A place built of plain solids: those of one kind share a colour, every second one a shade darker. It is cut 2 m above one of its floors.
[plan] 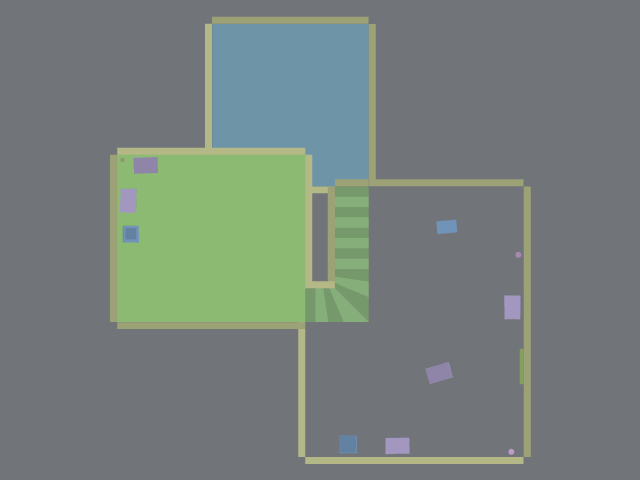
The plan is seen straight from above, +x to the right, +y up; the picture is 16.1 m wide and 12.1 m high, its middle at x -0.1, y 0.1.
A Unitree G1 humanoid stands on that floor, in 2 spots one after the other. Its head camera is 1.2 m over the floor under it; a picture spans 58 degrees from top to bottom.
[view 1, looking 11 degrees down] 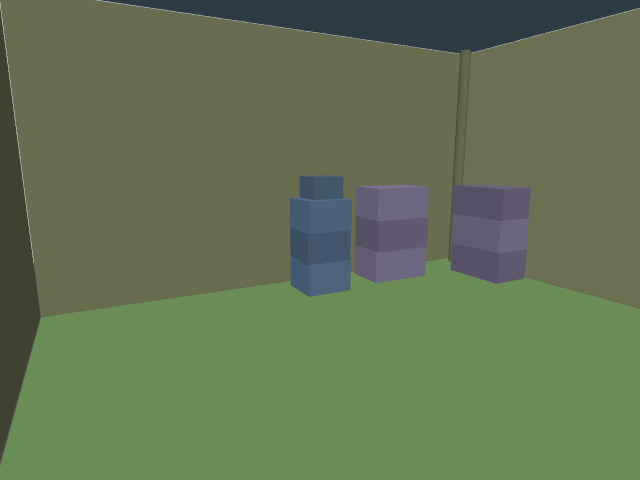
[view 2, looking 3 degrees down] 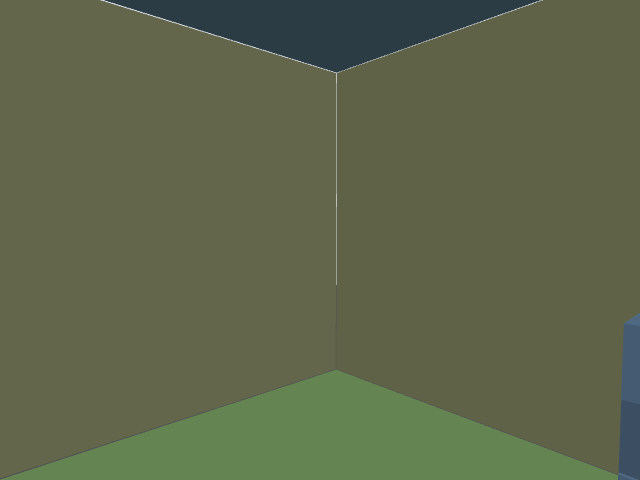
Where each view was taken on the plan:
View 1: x -1.47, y -1.56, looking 152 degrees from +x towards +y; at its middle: carton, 3.71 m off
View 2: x -2.87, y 0.44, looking -132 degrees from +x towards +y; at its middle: wall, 3.25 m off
